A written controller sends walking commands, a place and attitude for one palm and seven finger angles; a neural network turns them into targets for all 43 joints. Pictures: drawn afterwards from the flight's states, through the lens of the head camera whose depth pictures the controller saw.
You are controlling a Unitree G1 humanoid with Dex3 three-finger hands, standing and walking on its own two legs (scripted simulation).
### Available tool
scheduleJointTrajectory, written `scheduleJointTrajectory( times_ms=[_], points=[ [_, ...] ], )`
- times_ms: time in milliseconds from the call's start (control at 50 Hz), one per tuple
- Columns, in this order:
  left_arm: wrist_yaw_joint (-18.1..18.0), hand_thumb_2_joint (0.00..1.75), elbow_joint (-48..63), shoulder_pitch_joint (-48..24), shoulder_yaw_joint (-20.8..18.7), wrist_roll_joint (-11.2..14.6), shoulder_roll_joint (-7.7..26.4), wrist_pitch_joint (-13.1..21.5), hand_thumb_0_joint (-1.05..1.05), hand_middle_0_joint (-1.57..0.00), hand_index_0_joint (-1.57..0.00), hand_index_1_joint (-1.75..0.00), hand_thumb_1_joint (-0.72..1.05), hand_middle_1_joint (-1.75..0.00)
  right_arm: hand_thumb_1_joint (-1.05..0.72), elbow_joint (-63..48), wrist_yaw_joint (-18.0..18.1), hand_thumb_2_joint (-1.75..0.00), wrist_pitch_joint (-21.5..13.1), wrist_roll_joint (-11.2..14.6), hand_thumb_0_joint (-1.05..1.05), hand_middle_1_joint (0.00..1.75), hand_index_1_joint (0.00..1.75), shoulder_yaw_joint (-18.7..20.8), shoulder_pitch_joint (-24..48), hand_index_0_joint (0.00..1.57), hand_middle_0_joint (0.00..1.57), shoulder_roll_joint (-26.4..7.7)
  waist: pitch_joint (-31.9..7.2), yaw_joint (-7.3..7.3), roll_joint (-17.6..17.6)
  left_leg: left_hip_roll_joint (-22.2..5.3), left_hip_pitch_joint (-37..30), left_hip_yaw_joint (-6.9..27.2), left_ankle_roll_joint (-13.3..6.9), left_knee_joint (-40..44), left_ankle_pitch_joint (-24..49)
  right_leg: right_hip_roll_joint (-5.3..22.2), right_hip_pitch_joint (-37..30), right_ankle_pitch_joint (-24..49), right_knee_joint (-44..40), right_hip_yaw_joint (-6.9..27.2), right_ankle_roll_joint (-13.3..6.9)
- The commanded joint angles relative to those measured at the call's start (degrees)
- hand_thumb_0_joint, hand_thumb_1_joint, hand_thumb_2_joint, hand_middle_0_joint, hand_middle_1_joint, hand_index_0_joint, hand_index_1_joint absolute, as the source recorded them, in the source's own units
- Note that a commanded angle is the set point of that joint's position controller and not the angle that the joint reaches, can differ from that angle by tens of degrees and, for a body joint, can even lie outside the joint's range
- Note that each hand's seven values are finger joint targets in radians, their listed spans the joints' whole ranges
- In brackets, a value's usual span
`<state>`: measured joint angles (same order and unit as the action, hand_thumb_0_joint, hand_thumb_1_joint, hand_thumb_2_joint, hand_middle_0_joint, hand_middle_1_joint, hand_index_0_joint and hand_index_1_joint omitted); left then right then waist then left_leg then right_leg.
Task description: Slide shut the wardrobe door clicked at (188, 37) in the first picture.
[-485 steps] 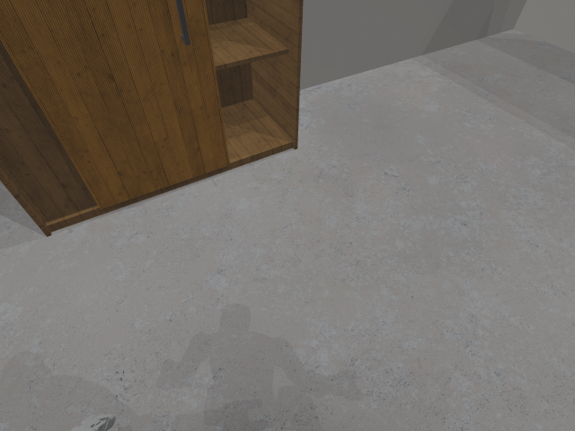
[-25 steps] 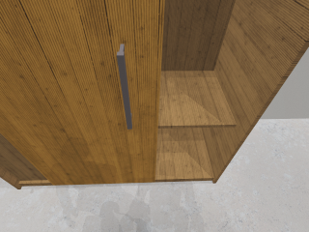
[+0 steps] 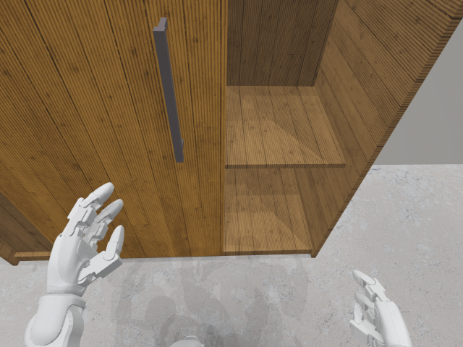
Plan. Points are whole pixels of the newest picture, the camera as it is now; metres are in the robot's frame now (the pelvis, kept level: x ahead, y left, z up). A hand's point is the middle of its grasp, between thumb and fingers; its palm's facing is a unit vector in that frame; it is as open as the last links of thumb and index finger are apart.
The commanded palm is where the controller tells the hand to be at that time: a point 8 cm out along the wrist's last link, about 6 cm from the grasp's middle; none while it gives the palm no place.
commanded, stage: raise the hand with hooked fingers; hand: left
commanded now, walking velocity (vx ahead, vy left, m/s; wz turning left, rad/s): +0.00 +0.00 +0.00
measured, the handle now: (172, 101) +0.54 +0.15 +0.14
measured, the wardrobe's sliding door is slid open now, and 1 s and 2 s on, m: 0.39 0.39 0.39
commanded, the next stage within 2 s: move the hooked fingers beside the handle in 1.78 s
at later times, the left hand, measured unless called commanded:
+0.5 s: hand (100, 253) +0.25 +0.21 +0.07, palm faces +0.10 -0.99 -0.05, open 11.0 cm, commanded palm +0.21 +0.27 +0.07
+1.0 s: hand (52, 230) +0.26 +0.27 +0.11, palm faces +0.11 -0.99 -0.03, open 13.7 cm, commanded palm +0.23 +0.32 +0.12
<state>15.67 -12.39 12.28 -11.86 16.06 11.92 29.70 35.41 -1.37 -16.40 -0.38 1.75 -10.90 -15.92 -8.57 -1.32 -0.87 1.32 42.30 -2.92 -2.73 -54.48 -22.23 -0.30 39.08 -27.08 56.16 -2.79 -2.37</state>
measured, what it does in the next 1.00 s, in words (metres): stands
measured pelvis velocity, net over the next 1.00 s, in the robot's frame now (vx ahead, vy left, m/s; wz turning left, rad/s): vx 0.01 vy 0.01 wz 0.03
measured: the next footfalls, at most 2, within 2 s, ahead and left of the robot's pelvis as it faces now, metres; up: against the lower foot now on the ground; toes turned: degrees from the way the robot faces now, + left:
none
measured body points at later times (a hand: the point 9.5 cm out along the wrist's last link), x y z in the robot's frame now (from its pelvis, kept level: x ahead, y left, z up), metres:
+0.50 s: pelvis +0.01 -0.03 +0.00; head +0.05 -0.04 +0.45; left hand +0.24 +0.27 +0.07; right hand +0.17 -0.26 -0.09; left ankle +0.05 +0.09 -0.68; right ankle +0.01 -0.10 -0.68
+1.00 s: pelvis +0.01 +0.01 +0.03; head +0.03 +0.02 +0.48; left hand +0.25 +0.33 +0.11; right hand +0.20 -0.22 -0.04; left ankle +0.05 +0.09 -0.68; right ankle +0.01 -0.10 -0.68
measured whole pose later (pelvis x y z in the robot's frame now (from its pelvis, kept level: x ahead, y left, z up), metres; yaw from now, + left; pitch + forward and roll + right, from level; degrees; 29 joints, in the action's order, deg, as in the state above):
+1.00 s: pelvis +0.01 +0.01 +0.03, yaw +2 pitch +5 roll -2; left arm 21.7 -12.1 7.1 -21.1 20.0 19.8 12.9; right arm 35.4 4.1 -16.4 1.7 -3.5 -13.5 -14.8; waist -3.9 0.8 1.9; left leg 1.0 31.1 0.0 -3.0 -45.9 -20.0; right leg -1.5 25.1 -22.7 42.6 -5.0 -1.5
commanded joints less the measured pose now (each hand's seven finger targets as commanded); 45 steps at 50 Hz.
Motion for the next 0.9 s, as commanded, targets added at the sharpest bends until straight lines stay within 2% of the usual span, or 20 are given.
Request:
scheduleJointTrajectory(
  times_ms=[0,40,60,100,140,180,200,220,280,320,380,420,480,500,540,580,660,780,840,880],
  points=[
    [4.13,0.73,10.36,9.87,-5.86,2.98,9.21,-4.93,0.00,-0.23,-0.23,-0.55,0.50,-0.55,-0.90,-16.71,0.97,-0.90,-0.14,1.89,0.00,0.30,0.30,1.98,6.25,0.20,0.20,-7.94,-5.58,5.77,0.24,0.68,0.60,3.39,1.67,4.54,-4.81,0.57,1.07,-4.51,-8.51,2.80,0.17],
    [0.69,0.71,18.53,2.45,-7.42,3.29,11.19,-5.32,0.00,-0.23,-0.23,-0.58,0.46,-0.58,-0.90,-17.13,2.38,-0.90,0.22,2.00,0.00,0.30,0.30,1.62,4.57,0.20,0.20,-6.67,-4.83,3.45,1.02,0.24,1.58,3.80,0.99,3.45,-9.42,0.86,2.23,-13.67,-12.49,6.31,0.76],
    [-1.30,0.70,24.52,-0.98,-8.33,2.82,12.59,-4.02,0.00,-0.23,-0.23,-0.60,0.43,-0.60,-0.90,-16.50,3.11,-0.90,0.08,1.67,0.00,0.30,0.30,1.62,2.91,0.20,0.20,-6.05,-6.82,3.04,4.05,-0.28,-0.64,3.90,0.59,2.30,-6.25,0.72,1.22,-11.15,-12.51,7.32,0.45],
    [-3.78,0.68,33.66,-7.24,-7.99,1.66,14.46,-0.75,0.00,-0.24,-0.24,-0.63,0.39,-0.63,-0.90,-14.73,4.30,-0.90,-0.41,0.87,0.00,0.30,0.30,1.27,0.63,0.20,0.20,-5.46,-10.68,1.25,6.78,-1.14,-4.07,4.63,-0.02,0.51,0.02,-0.01,-0.51,-2.93,-10.93,7.55,0.21],
    [-3.29,0.66,29.95,-6.29,-4.30,0.77,11.72,1.01,0.00,-0.24,-0.24,-0.66,0.34,-0.66,-0.90,-11.61,4.99,-0.90,-1.35,0.79,0.00,0.30,0.30,0.31,-0.94,0.20,0.20,-4.93,-7.94,-0.94,7.73,-1.49,-4.74,5.05,-0.08,-0.72,3.76,-0.36,0.16,4.28,-9.66,6.38,0.30],
    [-0.19,0.64,23.85,-7.32,-3.53,0.85,12.32,0.89,0.00,-0.24,-0.24,-0.69,0.29,-0.69,-0.90,-9.09,5.72,-0.90,-2.12,0.93,0.00,0.30,0.30,-0.19,-1.07,0.20,0.20,-5.82,-5.79,-2.49,3.40,-1.88,-2.38,5.52,-0.34,-2.41,4.50,-0.55,1.22,6.57,-9.44,6.48,0.97],
    [1.82,0.63,20.93,-7.08,-3.67,1.50,12.58,0.02,0.00,-0.25,-0.25,-0.70,0.27,-0.70,-0.90,-8.35,6.05,-0.90,-2.55,1.33,0.00,0.30,0.30,-0.29,-0.89,0.20,0.20,-5.90,-4.61,-2.57,3.25,-1.89,-1.23,5.64,-0.10,-2.44,3.88,-0.25,0.56,6.14,-10.23,6.88,1.16],
    [3.90,0.62,17.90,-6.40,-4.04,2.40,12.75,-1.46,0.00,-0.25,-0.25,-0.72,0.25,-0.72,-0.90,-7.89,6.26,-0.90,-2.83,1.69,0.00,0.30,0.30,-0.63,-0.67,0.20,0.20,-5.93,-4.06,-2.08,3.57,-1.67,-0.14,5.42,0.00,-2.25,3.19,0.13,-0.88,5.20,-11.65,7.97,1.49],
    [7.44,0.59,11.47,-2.99,-9.03,4.37,15.81,-7.65,0.00,-0.25,-0.25,-0.76,0.18,-0.76,-0.90,-7.72,6.76,-0.90,-2.93,2.46,0.00,0.30,0.30,-0.84,0.24,0.20,0.20,-6.25,-7.64,0.70,2.44,-1.31,-1.09,5.20,0.15,-0.88,5.22,1.53,-7.31,7.07,-14.76,10.45,2.78],
    [7.62,0.57,12.99,-1.52,-12.61,5.74,17.06,-10.26,0.00,-0.25,-0.25,-0.80,0.13,-0.80,-0.90,-8.15,6.56,-0.90,-2.85,2.33,0.00,0.30,0.30,-0.71,0.55,0.20,0.20,-5.53,-11.87,2.63,0.18,-1.22,-2.37,5.49,0.49,0.58,9.12,2.91,-13.94,15.79,-14.90,10.98,4.04],
    [6.18,0.54,12.32,0.34,-15.54,6.16,17.22,-11.33,0.00,-0.26,-0.26,-0.84,0.06,-0.84,-0.90,-7.64,5.71,-0.90,-2.59,1.85,0.00,0.30,0.30,-0.55,0.96,0.20,0.20,-4.94,-11.81,3.92,-1.02,-1.18,-3.91,5.66,0.80,2.35,13.13,3.27,-16.76,26.07,-14.04,10.39,5.29],
    [5.26,0.52,12.06,0.87,-15.53,5.98,16.07,-10.28,0.00,-0.26,-0.26,-0.87,0.01,-0.87,-0.90,-7.20,5.13,-0.90,-2.40,1.73,0.00,0.30,0.30,-0.15,0.47,0.20,0.20,-4.65,-8.79,3.22,-3.06,-1.16,-3.69,5.32,0.97,3.44,12.92,3.42,-16.37,28.92,-14.38,10.03,5.72],
    [5.28,0.49,11.14,-0.42,-14.71,5.26,16.04,-8.71,0.00,-0.27,-0.27,-0.92,-0.06,-0.92,-0.90,-7.39,4.78,-0.90,-2.25,1.73,0.00,0.30,0.30,0.18,0.25,0.20,0.20,-5.60,-5.52,2.74,-2.65,-1.18,-4.55,4.93,0.74,4.63,11.57,2.75,-13.27,23.27,-15.23,9.22,5.23],
    [5.60,0.48,12.34,-1.85,-14.01,5.35,15.87,-8.08,0.00,-0.27,-0.27,-0.93,-0.08,-0.93,-0.90,-7.58,4.80,-0.90,-2.36,1.90,0.00,0.30,0.30,0.20,-0.12,0.20,0.20,-5.82,-5.86,2.18,-1.70,-1.13,-5.23,4.83,0.63,5.29,11.06,2.66,-13.12,21.50,-15.72,8.91,4.82],
    [5.73,0.46,13.90,-0.68,-13.90,5.53,15.83,-7.24,0.00,-0.27,-0.27,-0.96,-0.13,-0.96,-0.90,-7.73,4.93,-0.90,-2.78,2.09,0.00,0.30,0.30,0.43,-0.66,0.20,0.20,-6.00,-8.04,2.63,1.46,-1.09,-8.68,4.45,0.44,6.51,12.17,2.02,-13.40,20.70,-15.86,7.56,3.89],
    [5.48,0.44,14.49,-2.13,-14.77,5.52,17.51,-7.15,0.00,-0.28,-0.28,-0.99,-0.17,-0.99,-0.90,-7.71,5.15,-0.90,-2.95,2.00,0.00,0.30,0.30,0.55,-0.80,0.20,0.20,-6.62,-8.09,2.54,0.68,-1.20,-10.20,4.47,0.21,7.18,12.23,1.35,-12.72,18.88,-16.29,6.67,3.49],
    [4.84,0.40,15.55,-4.69,-14.68,5.89,17.92,-6.64,0.00,-0.28,-0.28,-1.05,-0.27,-1.05,-0.90,-7.19,5.69,-0.90,-3.48,2.24,0.00,0.30,0.30,0.37,-0.98,0.20,0.20,-6.93,-6.96,2.06,3.13,-1.25,-13.09,4.70,0.13,9.81,11.09,0.55,-11.76,15.06,-17.42,4.36,2.20],
    [5.08,0.34,14.47,-8.41,-14.03,5.19,19.37,-9.10,0.00,-0.29,-0.29,-1.14,-0.41,-1.14,-0.90,-7.23,6.04,-0.90,-3.59,2.26,0.00,0.30,0.30,-0.39,-0.94,0.20,0.20,-7.80,-6.02,2.00,6.61,-1.55,-18.31,5.73,0.23,13.27,11.72,-0.68,-11.57,15.32,-18.13,1.28,1.14],
    [5.53,0.31,13.40,-10.29,-13.47,5.33,18.83,-11.09,0.00,-0.30,-0.30,-1.18,-0.48,-1.18,-0.90,-7.49,6.24,-0.90,-3.58,2.47,0.00,0.30,0.30,-0.86,-0.56,0.20,0.20,-7.48,-4.77,1.83,5.51,-1.84,-19.61,6.57,0.55,15.29,10.71,-0.95,-11.90,14.38,-19.17,0.17,1.03],
    [5.65,0.30,10.52,-10.86,-15.18,5.14,20.82,-12.77,0.00,-0.30,-0.30,-1.20,-0.50,-1.20,-0.90,-7.42,6.40,-0.90,-3.03,2.34,0.00,0.30,0.30,-1.09,-0.72,0.20,0.20,-8.14,-3.90,2.06,3.74,-1.85,-19.50,6.86,0.53,15.86,10.35,-1.20,-12.26,13.95,-19.84,0.10,1.01]
  ],
)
